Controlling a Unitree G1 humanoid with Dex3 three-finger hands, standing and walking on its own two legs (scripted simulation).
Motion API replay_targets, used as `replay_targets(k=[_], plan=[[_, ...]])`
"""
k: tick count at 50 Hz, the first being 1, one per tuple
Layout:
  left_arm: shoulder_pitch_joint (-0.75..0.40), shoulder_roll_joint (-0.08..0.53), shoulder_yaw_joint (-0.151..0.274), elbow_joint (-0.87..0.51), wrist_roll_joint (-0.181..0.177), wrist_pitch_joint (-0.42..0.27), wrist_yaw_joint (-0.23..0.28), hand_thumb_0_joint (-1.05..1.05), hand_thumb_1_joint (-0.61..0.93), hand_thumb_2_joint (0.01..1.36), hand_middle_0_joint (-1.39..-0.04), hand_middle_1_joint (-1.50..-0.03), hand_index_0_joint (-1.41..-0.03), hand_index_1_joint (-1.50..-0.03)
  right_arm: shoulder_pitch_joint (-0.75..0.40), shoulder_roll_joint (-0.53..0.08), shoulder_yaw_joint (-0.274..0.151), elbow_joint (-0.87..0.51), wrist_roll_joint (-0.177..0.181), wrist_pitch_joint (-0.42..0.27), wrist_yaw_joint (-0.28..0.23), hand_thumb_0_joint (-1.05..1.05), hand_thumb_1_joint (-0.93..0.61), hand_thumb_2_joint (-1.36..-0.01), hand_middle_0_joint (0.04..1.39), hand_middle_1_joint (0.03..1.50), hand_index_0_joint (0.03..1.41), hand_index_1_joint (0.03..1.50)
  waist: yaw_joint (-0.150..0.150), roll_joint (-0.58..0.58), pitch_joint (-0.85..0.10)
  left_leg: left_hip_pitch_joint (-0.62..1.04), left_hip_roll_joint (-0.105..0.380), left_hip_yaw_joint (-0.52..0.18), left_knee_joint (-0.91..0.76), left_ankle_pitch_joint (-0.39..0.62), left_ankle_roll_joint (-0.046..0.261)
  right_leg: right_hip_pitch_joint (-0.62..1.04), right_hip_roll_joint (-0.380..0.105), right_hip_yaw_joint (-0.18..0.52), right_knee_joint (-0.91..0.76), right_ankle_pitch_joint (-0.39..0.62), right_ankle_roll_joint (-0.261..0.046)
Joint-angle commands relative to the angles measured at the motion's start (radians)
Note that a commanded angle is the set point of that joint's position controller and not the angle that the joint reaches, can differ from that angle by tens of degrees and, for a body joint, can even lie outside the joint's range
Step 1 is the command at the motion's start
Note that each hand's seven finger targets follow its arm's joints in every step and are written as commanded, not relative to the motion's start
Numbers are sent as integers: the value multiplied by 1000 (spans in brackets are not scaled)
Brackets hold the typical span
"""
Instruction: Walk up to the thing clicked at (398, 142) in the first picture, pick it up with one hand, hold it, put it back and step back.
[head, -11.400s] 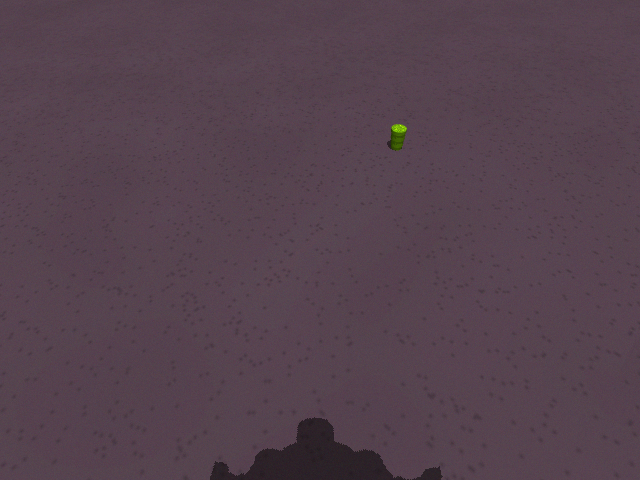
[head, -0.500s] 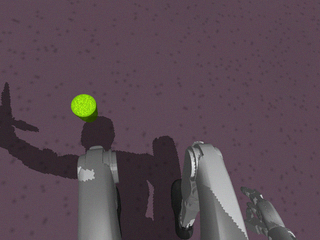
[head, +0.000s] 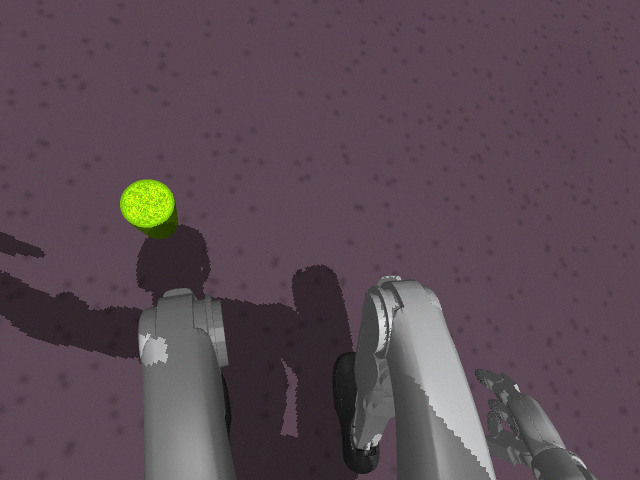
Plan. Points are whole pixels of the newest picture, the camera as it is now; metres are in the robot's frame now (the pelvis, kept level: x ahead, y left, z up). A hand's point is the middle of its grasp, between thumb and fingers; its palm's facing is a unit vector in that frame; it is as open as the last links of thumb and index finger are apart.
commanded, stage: approach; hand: left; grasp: from above
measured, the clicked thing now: (154, 214) +0.48 +0.25 -0.30
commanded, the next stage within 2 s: close in in 0.46 s
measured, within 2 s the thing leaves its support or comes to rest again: neither
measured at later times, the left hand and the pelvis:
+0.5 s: hand (40, 217) +0.42 +0.36 -0.17, palm faces +0.18 -0.98 +0.03, open 17.6 cm; pelvis +0.00 +0.00 -0.05, yaw -4 degrees
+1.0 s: hand (127, 228) +0.44 +0.27 -0.25, palm faces +0.19 -0.98 +0.03, open 17.6 cm; pelvis -0.01 +0.01 -0.08, yaw -8 degrees
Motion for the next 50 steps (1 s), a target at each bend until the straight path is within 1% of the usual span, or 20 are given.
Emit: replay_targets(k=[1, 3, 6, 8, 9, 12, 15, 17, 19, 22, 25, 26, 30, 33, 35, 38, 42, 44, 45, 50], plan=[[-165, 406, 62, -134, -44, -74, -9, 0, -573, 29, -79, -81, -58, -96, 124, -261, -81, -33, 2, -22, -15, 0, -915, -906, 198, 300, 199, 300, 24, 324, -584, 501, -3, 46, -268, 171, 20, 234, 45, -42, -194, 165, -54], [-182, 378, 56, -97, -55, -88, -7, 0, -579, 36, -77, -80, -54, -99, 126, -258, -69, -34, -3, -22, -12, 0, -915, -906, 198, 300, 199, 300, -2, 276, -553, 456, -2, 42, -247, 161, 24, 241, 49, -48, -193, 162, -51], [-184, 351, 28, -17, -55, -114, 1, 0, -596, 33, -78, -81, -58, -97, 99, -265, -56, -43, -15, -21, -7, 0, -909, -904, 198, 300, 199, 300, -14, 254, -501, 411, 1, 42, -221, 101, 27, 218, 57, -56, -190, 119, -48], [-194, 313, 2, 28, -55, -134, 13, 0, -606, 25, -77, -69, -57, -85, 86, -273, -46, -50, -27, -20, -2, 0, -907, -903, 198, 300, 199, 300, -33, 248, -488, 409, 5, 35, -205, 85, 24, 205, 60, -68, -178, 111, -47], [-199, 319, 7, 30, -55, -148, 21, 0, -598, 29, -76, -66, -53, -84, 86, -274, -40, -50, -33, -21, 2, 0, -903, -903, 198, 300, 198, 300, -31, 245, -495, 409, 6, 35, -190, 100, 22, 214, 62, -69, -170, 125, -46], [-228, 310, -25, 38, -38, -199, 48, 0, -611, 31, -75, -76, -56, -91, 67, -278, -24, -56, -56, -11, 10, 0, -904, -902, 198, 300, 199, 300, -46, 267, -501, 409, 11, 29, -168, 97, 17, 218, 67, -79, -149, 123, -47], [-231, 328, -27, 32, -15, -260, 77, 0, -611, 48, -66, -90, -52, -101, 39, -295, -4, -56, -79, 6, 17, 0, -904, -903, 198, 300, 199, 300, -45, 344, -509, 482, 19, 11, -153, 146, 1, 186, 67, -93, -100, 160, -51], [-222, 338, -13, 19, -12, -303, 100, 0, -611, 56, -68, -97, -53, -110, 30, -303, 11, -58, -98, 21, 23, 0, -911, -905, 198, 300, 199, 300, -48, 368, -528, 508, 23, 2, -136, 195, -7, 207, 69, -103, -79, 196, -50], [-205, 331, -11, 36, -8, -343, 120, 0, -606, 70, -63, -102, -48, -115, 2, -307, 26, -60, -116, 36, 29, 0, -911, -905, 198, 300, 199, 300, -51, 383, -501, 495, 25, 1, -116, 196, -8, 209, 71, -107, -65, 200, -48], [-166, 348, 17, 61, -3, -401, 155, 0, -611, 74, -66, -108, -51, -120, -32, -320, 56, -65, -142, 56, 35, 0, -926, -909, 199, 300, 199, 300, -58, 407, -496, 514, 32, -15, -97, 224, -15, 224, 75, -126, -35, 221, -47], [-138, 275, -25, 104, -1, -443, 181, 0, -592, 89, -57, -111, -43, -122, -70, -326, 75, -72, -167, 71, 41, 0, -927, -910, 199, 300, 199, 300, -85, 401, -444, 486, 37, -22, -71, 204, -17, 224, 82, -138, -29, 220, -45], [-163, 269, -43, 110, 2, -463, 190, 0, -591, 82, -58, -110, -46, -118, -85, -333, 85, -73, -175, 74, 41, 0, -934, -911, 199, 300, 199, 300, -106, 397, -418, 464, 39, -27, -63, 187, -16, 218, 83, -143, -25, 215, -45], [-186, 242, -78, 150, 5, -532, 238, 0, -611, 25, -64, -81, -60, -82, -127, -347, 122, -81, -202, 86, 50, 0, -942, -910, 198, 300, 199, 300, -141, 377, -379, 444, 44, -47, -33, 153, -19, 234, 91, -167, -13, 207, -39], [-185, 223, -85, 170, -8, -580, 280, 0, -611, 0, -71, -73, -69, -73, -157, -360, 147, -85, -226, 93, 57, 0, -956, -913, 198, 300, 199, 300, -155, 367, -379, 438, 46, -59, -5, 148, -18, 260, 96, -179, -5, 220, -33], [-179, 209, -96, 189, -6, -603, 314, 0, -611, 7, -71, -78, -69, -77, -174, -356, 167, -95, -238, 100, 64, 0, -956, -913, 199, 300, 199, 300, -150, 358, -357, 425, 47, -65, 7, 154, -20, 268, 101, -184, -2, 230, -32], [-169, 208, -105, 204, 17, -632, 373, 0, -611, 16, -69, -70, -66, -70, -185, -363, 181, -93, -259, 114, 72, 0, -954, -912, 199, 300, 199, 300, -154, 377, -323, 409, 47, -71, 11, 154, -25, 281, 104, -195, 6, 240, -31], [-149, 157, -146, 211, 35, -660, 427, 0, -611, 22, -59, -60, -57, -59, -206, -373, 190, -102, -268, 127, 85, 0, -952, -912, 199, 300, 199, 300, -171, 374, -281, 400, 45, -86, 3, 112, -29, 265, 107, -221, 11, 219, -28], [-143, 119, -175, 205, 32, -673, 436, 0, -560, 28, -51, -54, -50, -51, -216, -377, 194, -104, -278, 131, 87, 0, -949, -911, 199, 300, 199, 300, -187, 378, -282, 411, 47, -95, 11, 142, -31, 272, 108, -225, 21, 246, -26], [-129, 116, -180, 206, 34, -675, 445, 0, -560, 24, -55, -54, -54, -51, -215, -377, 194, -103, -279, 135, 89, 0, -950, -911, 199, 300, 199, 300, -184, 371, -286, 417, 48, -98, 14, 164, -31, 277, 109, -227, 23, 263, -26], [-158, 70, -229, 224, 30, -698, 498, 0, -571, 46, -47, -53, -45, -51, -234, -380, 207, -113, -284, 146, 98, 0, -941, -909, 199, 300, 199, 300, -211, 321, -227, 362, 43, -111, 18, 100, -23, 263, 113, -239, 14, 231, -21]])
